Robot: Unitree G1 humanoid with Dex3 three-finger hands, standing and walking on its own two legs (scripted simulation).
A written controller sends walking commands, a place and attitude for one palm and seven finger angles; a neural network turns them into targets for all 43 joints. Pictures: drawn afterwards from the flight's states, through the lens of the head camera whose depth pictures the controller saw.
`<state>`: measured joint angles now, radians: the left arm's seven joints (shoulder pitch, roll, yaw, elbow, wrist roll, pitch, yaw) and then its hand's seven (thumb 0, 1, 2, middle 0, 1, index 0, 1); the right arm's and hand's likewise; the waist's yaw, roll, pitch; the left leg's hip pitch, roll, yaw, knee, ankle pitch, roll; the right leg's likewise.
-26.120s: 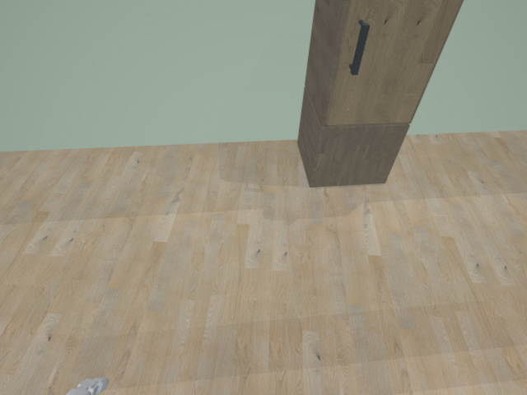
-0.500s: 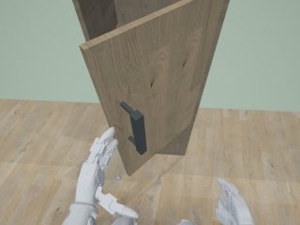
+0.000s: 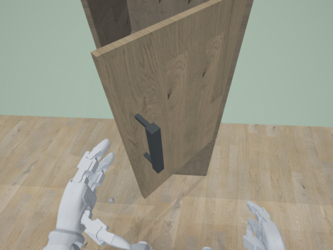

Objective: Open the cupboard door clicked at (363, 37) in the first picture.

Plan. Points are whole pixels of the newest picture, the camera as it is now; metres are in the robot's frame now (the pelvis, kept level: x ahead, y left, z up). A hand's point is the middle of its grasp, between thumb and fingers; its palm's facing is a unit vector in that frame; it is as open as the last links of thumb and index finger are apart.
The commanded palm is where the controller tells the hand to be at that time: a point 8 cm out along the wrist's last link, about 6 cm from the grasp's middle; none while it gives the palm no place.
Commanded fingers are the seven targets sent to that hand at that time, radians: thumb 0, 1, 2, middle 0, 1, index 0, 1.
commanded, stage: draw the hand back to the body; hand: left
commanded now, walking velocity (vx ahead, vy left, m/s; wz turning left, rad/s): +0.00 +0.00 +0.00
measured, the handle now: (150, 145) +0.34 +0.06 +0.07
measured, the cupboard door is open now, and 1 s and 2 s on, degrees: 47 47 47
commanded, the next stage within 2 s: step back with the hand held close in 1.38 s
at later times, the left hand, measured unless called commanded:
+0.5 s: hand (51, 192) +0.20 +0.21 +0.15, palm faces +0.16 -0.94 -0.31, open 14.9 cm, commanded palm +0.16 +0.26 +0.17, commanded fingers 0.00 0.06 0.54 -0.17 -0.30 -0.17 -0.30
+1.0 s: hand out of the picture +0.22 +0.29 +0.22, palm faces +0.42 -0.80 -0.43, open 9.1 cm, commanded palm +0.17 +0.33 +0.24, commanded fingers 0.00 0.90 0.90 -0.20 -0.30 -0.20 -0.30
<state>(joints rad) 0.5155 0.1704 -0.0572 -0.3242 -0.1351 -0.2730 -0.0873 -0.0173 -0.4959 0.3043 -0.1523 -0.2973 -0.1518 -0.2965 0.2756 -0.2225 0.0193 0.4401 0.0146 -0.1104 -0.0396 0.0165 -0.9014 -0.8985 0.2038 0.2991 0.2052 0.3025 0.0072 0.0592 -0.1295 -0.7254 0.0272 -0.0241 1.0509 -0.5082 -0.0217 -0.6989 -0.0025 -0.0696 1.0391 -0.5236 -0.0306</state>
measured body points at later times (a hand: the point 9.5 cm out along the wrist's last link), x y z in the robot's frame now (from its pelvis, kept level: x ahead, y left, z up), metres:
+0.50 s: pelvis +0.01 +0.02 +0.04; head +0.01 +0.01 +0.49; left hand +0.18 +0.26 +0.16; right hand +0.19 -0.19 -0.03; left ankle +0.01 +0.13 -0.67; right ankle +0.00 -0.10 -0.67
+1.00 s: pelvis +0.03 +0.03 +0.07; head +0.01 +0.02 +0.52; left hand +0.19 +0.33 +0.24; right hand +0.21 -0.19 -0.01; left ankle +0.01 +0.13 -0.67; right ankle +0.00 -0.10 -0.67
